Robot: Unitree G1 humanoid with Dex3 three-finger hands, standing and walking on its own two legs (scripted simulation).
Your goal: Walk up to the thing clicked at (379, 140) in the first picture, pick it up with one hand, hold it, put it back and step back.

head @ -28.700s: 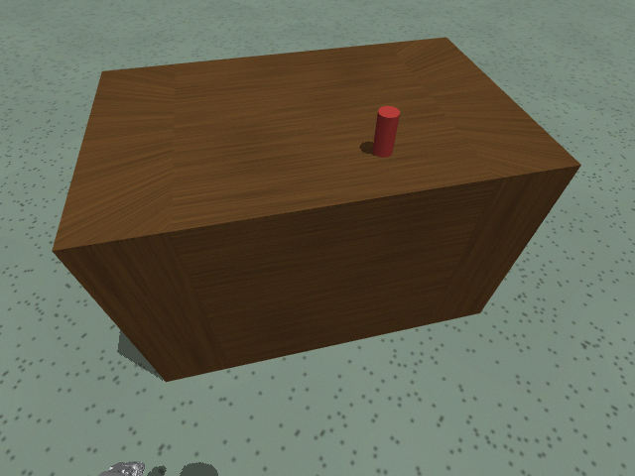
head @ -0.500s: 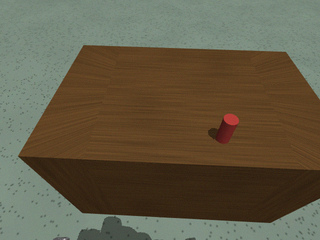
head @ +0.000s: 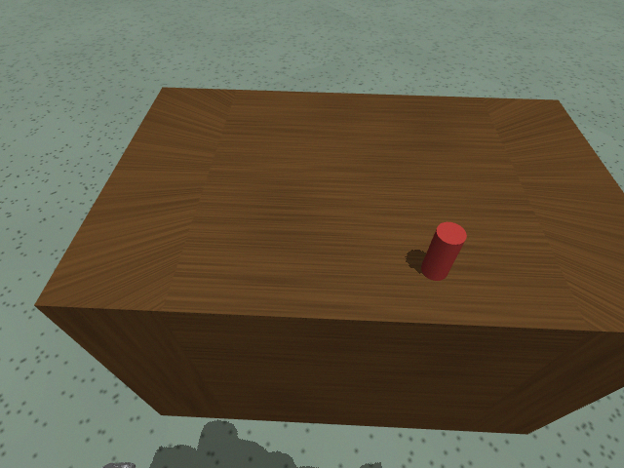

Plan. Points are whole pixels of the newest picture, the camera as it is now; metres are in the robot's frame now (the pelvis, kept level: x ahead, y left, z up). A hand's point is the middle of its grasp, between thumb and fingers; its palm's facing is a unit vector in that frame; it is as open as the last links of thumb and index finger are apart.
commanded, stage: stand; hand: right
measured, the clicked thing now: (442, 252) +0.45 -0.19 -0.03
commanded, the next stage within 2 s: step back in 0.44 s
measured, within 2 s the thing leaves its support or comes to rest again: neither
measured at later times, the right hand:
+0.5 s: hand out of the picture +0.06 -0.26 -0.16, palm faces -0.01 +0.94 -0.35, open 7.4 cm
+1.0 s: hand out of the picture -0.06 -0.23 -0.17, palm faces -0.05 +0.90 -0.44, open 7.4 cm
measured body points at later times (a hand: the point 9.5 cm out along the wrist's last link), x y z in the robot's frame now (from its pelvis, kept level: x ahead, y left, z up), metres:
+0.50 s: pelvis -0.01 +0.00 +0.00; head +0.00 +0.00 +0.45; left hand +0.07 +0.30 -0.13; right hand +0.07 -0.31 -0.13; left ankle -0.02 +0.12 -0.75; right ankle -0.01 -0.12 -0.75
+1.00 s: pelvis -0.12 +0.05 -0.03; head -0.05 +0.08 +0.41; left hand +0.03 +0.36 -0.16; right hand -0.06 -0.27 -0.14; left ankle -0.15 +0.15 -0.75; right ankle -0.04 -0.11 -0.72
